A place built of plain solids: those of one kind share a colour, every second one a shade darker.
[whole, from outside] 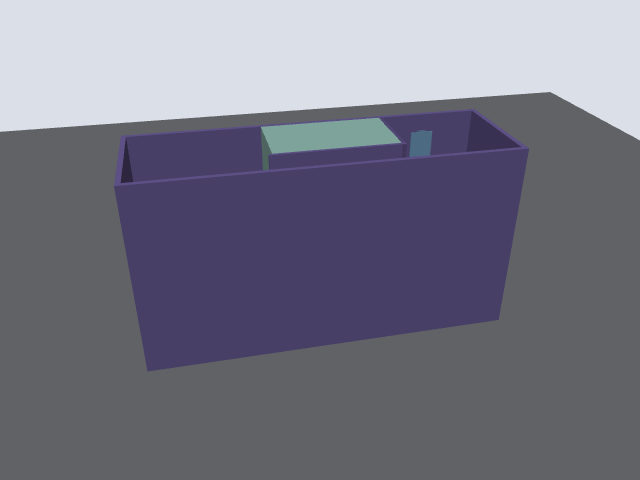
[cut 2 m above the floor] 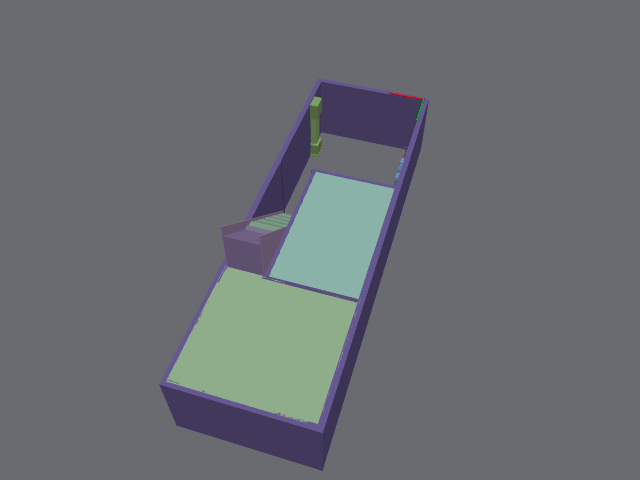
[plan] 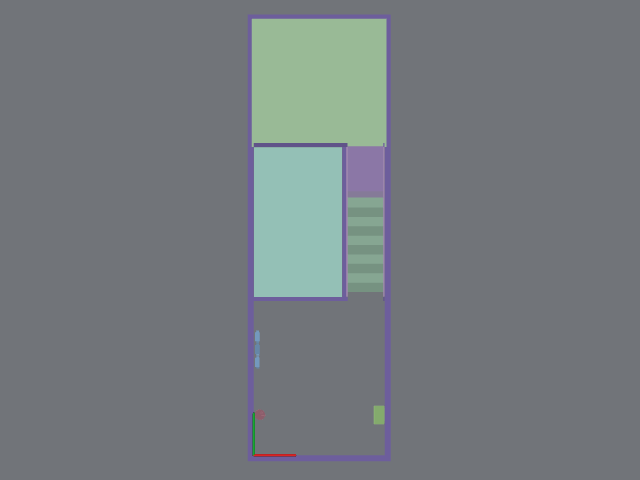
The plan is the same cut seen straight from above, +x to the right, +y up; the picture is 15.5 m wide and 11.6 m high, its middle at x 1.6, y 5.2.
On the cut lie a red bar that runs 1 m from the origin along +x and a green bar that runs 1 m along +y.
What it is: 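A lodging house's back stair, a dwelling of no particular year; the back hall below, the upper passage 3.24 m above it, and between them a joiner's timber flight of 16 risers of about 0.203 m on goings of about 0.227 m, 0.86 m clear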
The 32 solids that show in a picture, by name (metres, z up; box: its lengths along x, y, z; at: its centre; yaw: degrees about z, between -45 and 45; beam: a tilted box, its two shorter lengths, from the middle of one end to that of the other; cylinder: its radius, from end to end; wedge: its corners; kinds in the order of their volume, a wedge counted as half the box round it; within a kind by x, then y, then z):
{
 "beside_box_1": {"box": [2.14, 3.62, 5.82], "at": [1.07, 5.63, 2.86]},
 "upper_1": {"box": [3.26, 3.1, 3.29], "at": [1.58, 9.0, 1.6]},
 "wall_1": {"box": [0.15, 10.8, 5.82], "at": [-0.07, 5.25, 2.86]},
 "wall_2": {"box": [2.27, 0.1, 2.65], "at": [1.13, 3.77, 1.27]},
 "wall_3": {"box": [2.27, 0.1, 5.82], "at": [1.13, 7.5, 2.86]},
 "wall_4": {"box": [3.46, 0.15, 5.82], "at": [1.58, -0.07, 2.86]},
 "wall_5": {"box": [3.46, 0.15, 5.82], "at": [1.58, 10.57, 2.86]},
 "wall_6": {"box": [0.1, 3.82, 5.82], "at": [2.19, 5.63, 2.86]},
 "wall_7": {"box": [0.031, 0.1, 2.65], "at": [3.14, 3.77, 1.27]},
 "wall_8": {"box": [0.15, 10.8, 5.82], "at": [3.23, 5.25, 2.86]},
 "carriage_1": {"wedge": [[2.26, 3.99, -0.05], [2.26, 3.99, 0.01], [2.26, 7.46, -0.05], [2.26, 7.46, 3.11], [3.13, 3.99, -0.05], [3.13, 3.99, 0.01], [3.13, 7.46, -0.05], [3.13, 7.46, 3.11]]},
 "string_1": {"wedge": [[2.24, 3.83, -0.05], [2.24, 3.83, 0.16], [2.24, 7.45, -0.05], [2.24, 7.45, 3.39], [2.27, 3.83, -0.05], [2.27, 3.83, 0.16], [2.27, 7.45, -0.05], [2.27, 7.45, 3.39]]},
 "string_2": {"wedge": [[3.13, 3.83, -0.05], [3.13, 3.83, 0.16], [3.13, 7.45, -0.05], [3.13, 7.45, 3.39], [3.16, 3.83, -0.05], [3.16, 3.83, 0.16], [3.16, 7.45, -0.05], [3.16, 7.45, 3.39]]},
 "longcase_clock_1": {"box": [0.25, 0.42, 0.37], "at": [3.03, 0.97, 0.27]},
 "longcase_clock_2": {"box": [0.25, 0.43, 0.52], "at": [3.03, 0.97, 1.78]},
 "longcase_clock_3": {"box": [0.19, 0.3, 1.08], "at": [3.06, 0.97, 0.99]},
 "tread_1": {"wedge": [[2.26, 3.94, 0.1], [2.26, 3.94, 0.2], [2.26, 4.22, 0.1], [2.26, 4.22, 0.2], [3.14, 3.94, 0.1], [3.14, 3.94, 0.2], [3.14, 4.22, 0.1], [3.14, 4.22, 0.2]]},
 "tread_2": {"wedge": [[2.26, 4.17, 0.3], [2.26, 4.17, 0.4], [2.26, 4.44, 0.3], [2.26, 4.44, 0.4], [3.14, 4.17, 0.3], [3.14, 4.17, 0.4], [3.14, 4.44, 0.3], [3.14, 4.44, 0.4]]},
 "tread_3": {"wedge": [[2.26, 4.4, 0.51], [2.26, 4.4, 0.61], [2.26, 4.67, 0.51], [2.26, 4.67, 0.61], [3.14, 4.4, 0.51], [3.14, 4.4, 0.61], [3.14, 4.67, 0.51], [3.14, 4.67, 0.61]]},
 "tread_4": {"wedge": [[2.26, 4.62, 0.71], [2.26, 4.62, 0.81], [2.26, 4.9, 0.71], [2.26, 4.9, 0.81], [3.14, 4.62, 0.71], [3.14, 4.62, 0.81], [3.14, 4.9, 0.71], [3.14, 4.9, 0.81]]},
 "tread_5": {"wedge": [[2.26, 4.85, 0.91], [2.26, 4.85, 1.01], [2.26, 5.12, 0.91], [2.26, 5.12, 1.01], [3.14, 4.85, 0.91], [3.14, 4.85, 1.01], [3.14, 5.12, 0.91], [3.14, 5.12, 1.01]]},
 "tread_6": {"wedge": [[2.26, 5.08, 1.11], [2.26, 5.08, 1.21], [2.26, 5.35, 1.11], [2.26, 5.35, 1.21], [3.14, 5.08, 1.11], [3.14, 5.08, 1.21], [3.14, 5.35, 1.11], [3.14, 5.35, 1.21]]},
 "tread_7": {"wedge": [[2.26, 5.3, 1.32], [2.26, 5.3, 1.42], [2.26, 5.58, 1.32], [2.26, 5.58, 1.42], [3.14, 5.3, 1.32], [3.14, 5.3, 1.42], [3.14, 5.58, 1.32], [3.14, 5.58, 1.42]]},
 "tread_8": {"wedge": [[2.26, 5.53, 1.52], [2.26, 5.53, 1.62], [2.26, 5.8, 1.52], [2.26, 5.8, 1.62], [3.14, 5.53, 1.52], [3.14, 5.53, 1.62], [3.14, 5.8, 1.52], [3.14, 5.8, 1.62]]},
 "tread_9": {"wedge": [[2.26, 5.76, 1.72], [2.26, 5.76, 1.82], [2.26, 6.03, 1.72], [2.26, 6.03, 1.82], [3.14, 5.76, 1.72], [3.14, 5.76, 1.82], [3.14, 6.03, 1.72], [3.14, 6.03, 1.82]]},
 "tread_10": {"wedge": [[2.26, 5.99, 1.93], [2.26, 5.99, 2.03], [2.26, 6.26, 1.93], [2.26, 6.26, 2.03], [3.14, 5.99, 1.93], [3.14, 5.99, 2.03], [3.14, 6.26, 1.93], [3.14, 6.26, 2.03]]},
 "coat_pegs_1": {"box": [0.11, 0.22, 0.64], "at": [0.09, 2.24, 1.24]},
 "coat_pegs_2": {"box": [0.11, 0.22, 0.55], "at": [0.09, 2.55, 1.28]},
 "coat_pegs_3": {"box": [0.11, 0.22, 0.6], "at": [0.09, 2.86, 1.26]},
 "stick_bin_1": {"cylinder": 0.12, "from": [0.15, 0.98, 0.02], "to": [0.15, 0.98, 0.58]},
 "wall_mirror_1": {"box": [0.034, 0.7, 0.81], "at": [0.02, 8.88, 4.8]},
 "riser_1": {"wedge": [[2.26, 6.23, 2.0], [2.26, 6.23, 2.14], [2.26, 6.49, 2.11], [2.26, 6.49, 2.14], [3.14, 6.23, 2.0], [3.14, 6.23, 2.14], [3.14, 6.49, 2.11], [3.14, 6.49, 2.14]]}
}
